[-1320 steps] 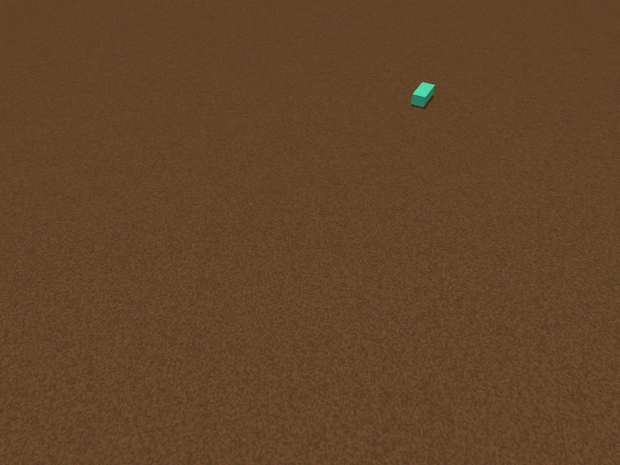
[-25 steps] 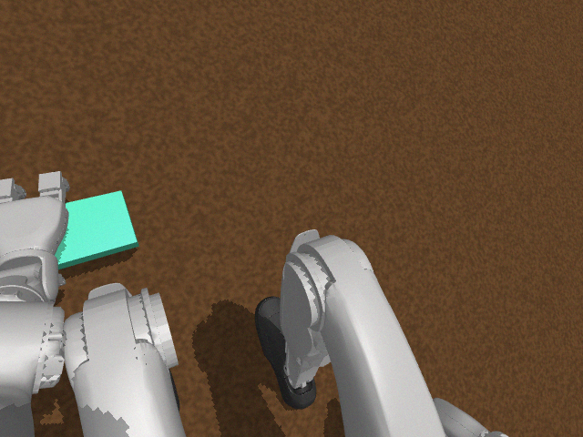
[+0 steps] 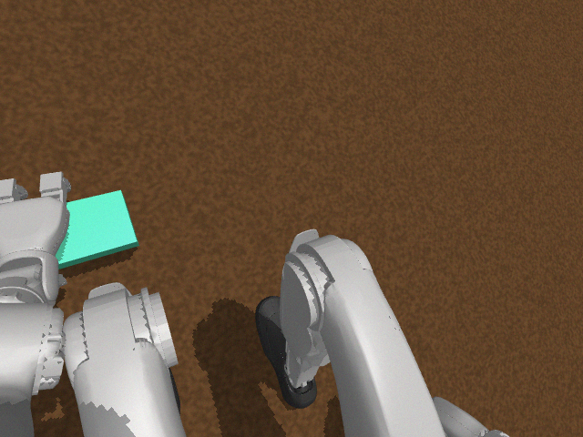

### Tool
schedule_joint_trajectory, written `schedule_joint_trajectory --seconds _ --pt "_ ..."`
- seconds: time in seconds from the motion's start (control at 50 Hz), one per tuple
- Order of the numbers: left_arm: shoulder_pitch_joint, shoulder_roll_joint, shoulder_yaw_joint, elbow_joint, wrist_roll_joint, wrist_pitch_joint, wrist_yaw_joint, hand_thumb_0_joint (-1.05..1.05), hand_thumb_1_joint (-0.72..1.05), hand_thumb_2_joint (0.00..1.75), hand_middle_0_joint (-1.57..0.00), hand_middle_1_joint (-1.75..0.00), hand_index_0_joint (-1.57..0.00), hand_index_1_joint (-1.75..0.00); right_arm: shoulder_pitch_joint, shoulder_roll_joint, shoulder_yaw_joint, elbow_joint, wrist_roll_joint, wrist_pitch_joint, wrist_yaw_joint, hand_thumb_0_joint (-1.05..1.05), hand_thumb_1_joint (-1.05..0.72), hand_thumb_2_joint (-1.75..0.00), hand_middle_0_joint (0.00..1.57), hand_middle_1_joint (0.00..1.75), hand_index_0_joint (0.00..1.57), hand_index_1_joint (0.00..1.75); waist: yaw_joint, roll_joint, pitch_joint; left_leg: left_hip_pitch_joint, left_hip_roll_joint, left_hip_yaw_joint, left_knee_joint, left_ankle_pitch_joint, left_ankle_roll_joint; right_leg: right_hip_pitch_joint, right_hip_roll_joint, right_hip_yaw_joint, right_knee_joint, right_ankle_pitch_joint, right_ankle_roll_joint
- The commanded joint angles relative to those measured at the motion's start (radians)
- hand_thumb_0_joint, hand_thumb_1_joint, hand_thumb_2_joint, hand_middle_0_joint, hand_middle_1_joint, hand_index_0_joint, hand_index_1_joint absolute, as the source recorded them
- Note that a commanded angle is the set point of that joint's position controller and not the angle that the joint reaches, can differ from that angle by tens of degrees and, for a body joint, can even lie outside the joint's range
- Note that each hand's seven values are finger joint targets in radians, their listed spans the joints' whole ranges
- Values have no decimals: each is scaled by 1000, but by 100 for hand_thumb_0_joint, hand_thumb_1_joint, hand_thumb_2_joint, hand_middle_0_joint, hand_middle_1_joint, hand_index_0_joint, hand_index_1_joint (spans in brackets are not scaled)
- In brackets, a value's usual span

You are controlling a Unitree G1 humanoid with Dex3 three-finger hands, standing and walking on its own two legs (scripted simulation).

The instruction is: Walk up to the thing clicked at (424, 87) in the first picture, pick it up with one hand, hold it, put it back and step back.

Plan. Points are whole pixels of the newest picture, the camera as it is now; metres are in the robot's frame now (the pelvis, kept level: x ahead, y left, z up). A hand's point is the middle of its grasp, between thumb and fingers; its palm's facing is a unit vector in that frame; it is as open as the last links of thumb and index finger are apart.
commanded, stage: rest palm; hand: left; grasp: from above
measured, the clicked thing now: (68, 235) +0.41 +0.23 -0.28
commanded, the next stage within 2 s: go down in 0.96 s
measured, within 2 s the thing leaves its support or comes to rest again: neither
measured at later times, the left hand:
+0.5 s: hand (47, 244) +0.39 +0.25 -0.25, palm faces -0.46 -0.10 -0.88, open 14.1 cm
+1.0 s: hand (48, 241) +0.40 +0.24 -0.25, palm faces -0.46 -0.09 -0.88, open 14.2 cm
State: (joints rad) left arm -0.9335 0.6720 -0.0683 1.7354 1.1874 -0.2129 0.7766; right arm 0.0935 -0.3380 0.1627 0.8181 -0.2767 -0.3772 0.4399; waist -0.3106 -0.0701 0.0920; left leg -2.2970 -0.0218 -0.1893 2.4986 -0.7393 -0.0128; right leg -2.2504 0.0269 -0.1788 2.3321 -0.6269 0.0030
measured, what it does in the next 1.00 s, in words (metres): stands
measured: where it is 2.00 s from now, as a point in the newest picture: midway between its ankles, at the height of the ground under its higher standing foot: (232, 402)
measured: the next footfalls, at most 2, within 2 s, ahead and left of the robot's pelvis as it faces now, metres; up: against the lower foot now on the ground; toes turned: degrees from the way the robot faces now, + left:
none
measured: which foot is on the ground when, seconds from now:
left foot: down 0.00-1.00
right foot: down 0.00-1.00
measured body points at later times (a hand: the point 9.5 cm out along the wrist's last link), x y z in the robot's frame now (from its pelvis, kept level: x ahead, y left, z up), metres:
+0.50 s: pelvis +0.00 +0.00 +0.00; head +0.26 +0.10 +0.35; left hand +0.41 +0.25 -0.20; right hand +0.04 -0.25 -0.08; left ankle +0.06 +0.12 -0.28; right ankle +0.12 -0.11 -0.28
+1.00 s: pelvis +0.00 +0.00 +0.00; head +0.26 +0.10 +0.35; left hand +0.42 +0.25 -0.20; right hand +0.05 -0.25 -0.08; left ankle +0.06 +0.12 -0.28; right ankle +0.12 -0.11 -0.28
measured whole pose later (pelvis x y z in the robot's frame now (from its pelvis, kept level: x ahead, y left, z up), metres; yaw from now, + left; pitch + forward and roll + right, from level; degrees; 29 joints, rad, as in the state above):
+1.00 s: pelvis +0.00 +0.00 +0.00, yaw +0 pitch +30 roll -12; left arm -0.94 0.68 -0.07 1.74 1.20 -0.21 0.78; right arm 0.10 -0.34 0.17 0.81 -0.28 -0.38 0.44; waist -0.32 -0.07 0.09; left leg -2.30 -0.02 -0.19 2.50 -0.74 -0.01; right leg -2.25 0.03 -0.18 2.33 -0.62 0.01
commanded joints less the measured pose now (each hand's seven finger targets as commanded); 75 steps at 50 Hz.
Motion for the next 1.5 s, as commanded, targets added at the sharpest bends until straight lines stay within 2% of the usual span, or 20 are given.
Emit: schedule_joint_trajectory --seconds 0.0,0.1,0.2,0.32,0.42,0.48,0.54,0.62,0.76,0.86,0.88,1.08,1.2,1.26,1.28,1.34,1.36,1.4,1.42,1.48 --pt "-202 19 16 -80 29 -26 72 0 -50 94 -4 -102 -4 -101 188 -288 -72 8 4 -7 0 0 -89 -90 20 30 20 30 -79 375 -623 448 10 69 -265 222 12 381 58 -64 -204 233 -37" --pt "-187 34 37 -77 39 9 118 0 -50 94 -4 -101 -4 -101 179 -288 -80 5 -5 2 2 0 -89 -90 20 30 20 30 -75 355 -607 417 13 77 -263 193 16 379 64 -55 -227 202 -36" --pt "-212 -2 19 -42 1 41 85 0 -49 93 -4 -102 -5 -101 192 -297 -86 -1 0 -8 6 0 -89 -90 20 30 20 30 -101 332 -565 391 13 61 -264 147 18 335 52 -60 -221 167 -32" --pt "-205 20 13 -51 -30 18 25 0 -52 95 -4 -102 -4 -101 204 -293 -77 8 20 -10 -5 0 -89 -90 20 30 20 30 -73 336 -617 394 8 72 -263 163 23 402 55 -47 -222 183 -30" --pt "-216 3 -5 -66 -2 -17 30 0 -50 94 -4 -102 -5 -101 202 -294 -69 8 11 -5 -9 0 -89 -90 20 30 20 30 -92 362 -624 440 10 65 -265 183 15 381 60 -66 -208 209 -35" --pt "-213 42 18 -82 20 -24 65 0 -50 93 -4 -103 -5 -101 186 -296 -68 6 7 -2 -12 0 -89 -90 20 30 20 30 -78 360 -613 427 10 69 -274 176 16 384 63 -62 -220 194 -38" --pt "-197 21 19 -61 41 -11 95 0 -49 94 -4 -101 -5 -100 181 -290 -70 6 1 0 -8 0 -89 -89 20 30 20 30 -85 380 -596 441 15 61 -281 187 8 352 63 -67 -207 200 -40" --pt "-198 27 25 -65 26 21 116 0 -50 93 -4 -102 -5 -101 182 -290 -79 9 -3 -2 0 0 -89 -90 20 30 20 30 -85 355 -583 398 12 78 -267 165 15 371 63 -53 -233 178 -35" --pt "-217 18 16 -36 -25 44 50 0 -52 96 -4 -100 -4 -100 208 -306 -78 8 10 -18 5 0 -89 -90 20 30 20 30 -96 337 -580 395 10 62 -266 159 19 372 52 -53 -223 185 -30" --pt "-226 -1 -1 -46 -15 13 26 0 -51 95 -4 -102 -4 -101 207 -295 -68 2 14 -18 1 0 -90 -90 20 30 20 30 -96 370 -605 431 11 54 -274 165 14 359 53 -71 -200 194 -36" --pt "-217 14 1 -73 -11 5 28 0 -51 94 -4 -103 -5 -102 195 -300 -73 4 15 -17 -3 0 -89 -90 20 30 20 30 -79 377 -619 437 11 60 -275 166 15 366 59 -66 -212 191 -37" --pt "-197 34 28 -64 26 15 89 0 -49 96 -3 -110 -6 -107 191 -290 -72 -8 -1 -8 2 0 -90 -89 20 30 20 30 -90 349 -599 409 8 82 -253 195 18 395 62 -54 -224 217 -32" --pt "-212 29 35 -112 -4 36 61 0 -44 92 -2 -112 -7 -106 207 -290 -94 4 10 -12 12 0 -89 -89 20 30 20 30 -69 389 -625 434 11 71 -274 178 16 366 49 -53 -214 200 -34" --pt "-218 75 80 -240 -19 36 40 0 -42 90 -2 -114 -8 -107 221 -282 -119 17 34 6 8 0 -90 -89 20 30 20 30 -14 475 -765 510 11 85 -294 229 9 414 49 -39 -206 246 -39" --pt "-209 101 112 -350 -18 35 39 0 -43 91 -2 -113 -8 -107 213 -287 -137 15 48 15 6 0 -90 -89 20 30 20 30 25 524 -855 571 15 84 -307 273 3 408 46 -43 -196 278 -42" --pt "-115 -1 67 -296 -26 68 6 0 -42 90 -2 -113 -8 -107 183 -274 -174 6 86 57 -3 0 -90 -90 20 30 20 30 18 455 -795 492 12 107 -319 202 16 351 48 -28 -214 220 -47" --pt "-133 19 76 -348 -22 76 -8 0 -42 90 -2 -114 -8 -107 198 -274 -183 8 91 70 -7 0 -90 -89 20 30 20 30 24 448 -804 491 11 111 -329 213 18 352 49 -23 -220 229 -47" --pt "-143 64 117 -497 -24 88 -25 0 -42 90 -2 -114 -8 -108 200 -259 -211 1 116 105 -26 0 -90 -90 20 30 20 30 93 485 -946 553 10 121 -354 251 20 388 41 -3 -230 255 -54" --pt "-102 34 103 -493 -25 104 -39 0 -42 90 -2 -114 -8 -108 188 -254 -225 -6 130 125 -35 0 -90 -90 20 30 20 30 103 464 -959 548 9 127 -367 254 22 390 39 4 -232 257 -53" --pt "-81 -45 58 -498 -34 147 -90 0 -43 92 -3 -114 -8 -109 196 -236 -259 -18 161 177 -66 0 -90 -90 20 30 20 30 90 334 -886 450 2 147 -392 195 41 383 43 32 -286 204 -48"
